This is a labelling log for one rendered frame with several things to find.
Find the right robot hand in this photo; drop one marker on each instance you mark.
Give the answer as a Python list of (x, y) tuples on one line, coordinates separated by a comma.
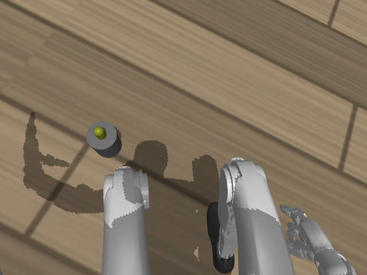
[(313, 239)]

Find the bottle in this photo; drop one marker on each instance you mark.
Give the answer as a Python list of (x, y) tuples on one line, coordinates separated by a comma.
[(104, 139)]

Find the right robot arm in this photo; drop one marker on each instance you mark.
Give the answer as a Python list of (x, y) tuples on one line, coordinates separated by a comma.
[(332, 262)]

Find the right robot foot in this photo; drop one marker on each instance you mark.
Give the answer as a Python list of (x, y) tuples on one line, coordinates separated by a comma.
[(222, 265)]

